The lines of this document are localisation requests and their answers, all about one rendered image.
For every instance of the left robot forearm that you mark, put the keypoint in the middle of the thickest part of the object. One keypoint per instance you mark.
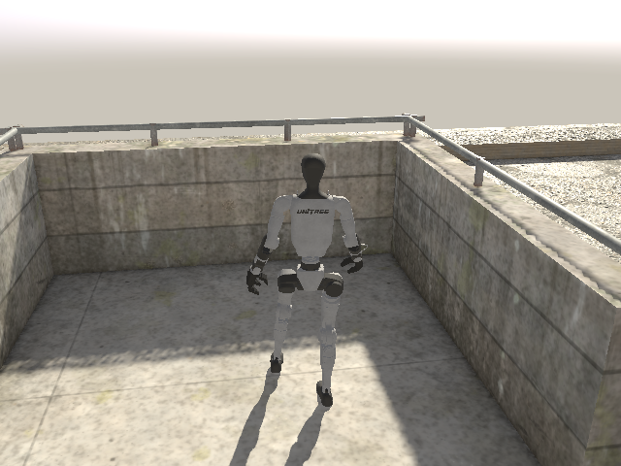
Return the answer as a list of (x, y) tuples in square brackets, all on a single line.
[(261, 258)]

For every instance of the left robot hand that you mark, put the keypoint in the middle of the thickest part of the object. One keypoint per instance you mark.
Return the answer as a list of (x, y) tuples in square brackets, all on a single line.
[(251, 281)]

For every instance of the robot left foot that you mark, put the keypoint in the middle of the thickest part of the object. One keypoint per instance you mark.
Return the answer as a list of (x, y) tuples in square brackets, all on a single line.
[(275, 364)]

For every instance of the right robot hand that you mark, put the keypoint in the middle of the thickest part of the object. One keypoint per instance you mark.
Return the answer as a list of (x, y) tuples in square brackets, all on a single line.
[(357, 267)]

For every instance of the left robot shin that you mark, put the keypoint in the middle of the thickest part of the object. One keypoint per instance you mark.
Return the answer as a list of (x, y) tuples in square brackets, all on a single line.
[(280, 329)]

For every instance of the right robot forearm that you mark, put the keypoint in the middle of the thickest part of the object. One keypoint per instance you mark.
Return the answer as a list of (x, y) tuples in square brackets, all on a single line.
[(355, 252)]

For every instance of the left robot upper arm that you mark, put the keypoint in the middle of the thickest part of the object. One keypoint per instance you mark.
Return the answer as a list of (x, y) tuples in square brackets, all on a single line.
[(281, 205)]

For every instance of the right robot upper arm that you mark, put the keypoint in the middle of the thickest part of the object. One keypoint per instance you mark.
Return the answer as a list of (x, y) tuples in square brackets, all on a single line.
[(342, 205)]

